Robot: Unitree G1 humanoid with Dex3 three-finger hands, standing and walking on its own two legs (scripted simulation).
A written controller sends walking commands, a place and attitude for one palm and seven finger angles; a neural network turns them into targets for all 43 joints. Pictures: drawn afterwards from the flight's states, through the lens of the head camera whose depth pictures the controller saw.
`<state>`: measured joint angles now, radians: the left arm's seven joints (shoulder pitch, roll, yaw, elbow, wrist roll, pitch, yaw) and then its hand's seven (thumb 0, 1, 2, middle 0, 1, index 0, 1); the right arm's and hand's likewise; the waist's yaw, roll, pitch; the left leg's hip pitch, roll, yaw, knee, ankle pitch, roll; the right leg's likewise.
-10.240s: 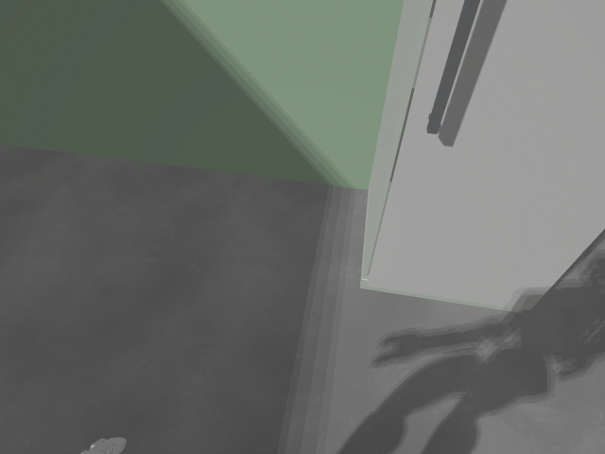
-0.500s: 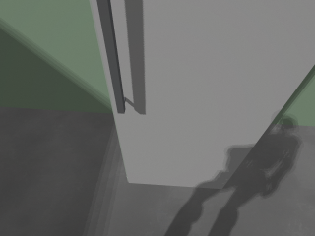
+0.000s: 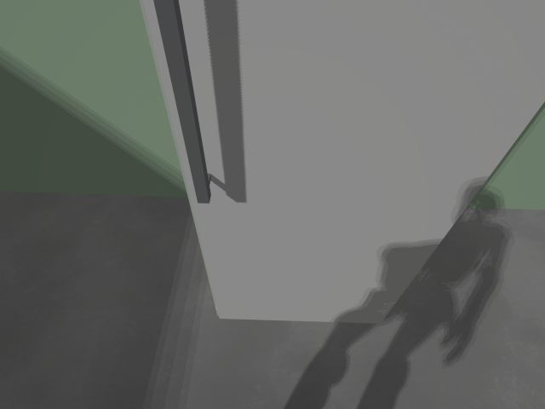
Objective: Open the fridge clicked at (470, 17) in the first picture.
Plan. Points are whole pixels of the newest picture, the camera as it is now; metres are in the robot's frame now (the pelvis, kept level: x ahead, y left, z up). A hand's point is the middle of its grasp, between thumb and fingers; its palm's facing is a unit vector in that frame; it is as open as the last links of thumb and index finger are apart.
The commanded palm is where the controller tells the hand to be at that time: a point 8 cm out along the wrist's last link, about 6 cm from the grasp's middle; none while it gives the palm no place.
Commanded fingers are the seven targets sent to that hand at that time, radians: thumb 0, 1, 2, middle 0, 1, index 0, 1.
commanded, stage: come to a stop and stand still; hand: left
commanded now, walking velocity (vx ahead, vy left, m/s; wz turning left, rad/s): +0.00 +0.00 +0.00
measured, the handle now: (183, 63) +0.48 +0.15 +0.26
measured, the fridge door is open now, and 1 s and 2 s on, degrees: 0 0 0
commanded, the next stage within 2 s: look again from close up in 1.08 s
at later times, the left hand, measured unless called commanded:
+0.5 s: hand out of the picture -0.03 +0.19 -0.18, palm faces +0.02 -0.97 -0.24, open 7.4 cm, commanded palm none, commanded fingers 0.00 0.90 0.90 -0.20 -0.30 -0.20 -0.30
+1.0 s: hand out of the picture -0.10 +0.21 -0.18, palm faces +0.01 -0.97 -0.23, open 7.4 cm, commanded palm none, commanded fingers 0.00 0.90 0.90 -0.20 -0.30 -0.20 -0.30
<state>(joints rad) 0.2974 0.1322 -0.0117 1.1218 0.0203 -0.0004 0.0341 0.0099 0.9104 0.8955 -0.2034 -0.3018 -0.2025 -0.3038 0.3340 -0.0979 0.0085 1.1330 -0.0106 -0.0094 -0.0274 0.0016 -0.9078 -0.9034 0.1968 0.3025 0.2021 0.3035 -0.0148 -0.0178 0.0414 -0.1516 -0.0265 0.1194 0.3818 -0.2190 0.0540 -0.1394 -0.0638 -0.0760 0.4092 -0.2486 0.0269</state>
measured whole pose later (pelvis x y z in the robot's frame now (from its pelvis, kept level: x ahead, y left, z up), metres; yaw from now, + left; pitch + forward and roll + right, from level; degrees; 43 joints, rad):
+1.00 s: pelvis -0.08 +0.01 -0.01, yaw +1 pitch -3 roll -1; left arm 0.36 0.21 0.00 1.06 0.03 0.00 0.03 0.01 0.90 0.90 -0.20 -0.30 -0.20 -0.30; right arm 0.31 -0.21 -0.02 1.10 -0.01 0.02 -0.01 0.00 -0.91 -0.90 0.20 0.30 0.20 0.30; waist 0.00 0.00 0.01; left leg -0.26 -0.02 0.11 0.45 -0.15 0.07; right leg -0.23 -0.05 -0.06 0.45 -0.21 0.01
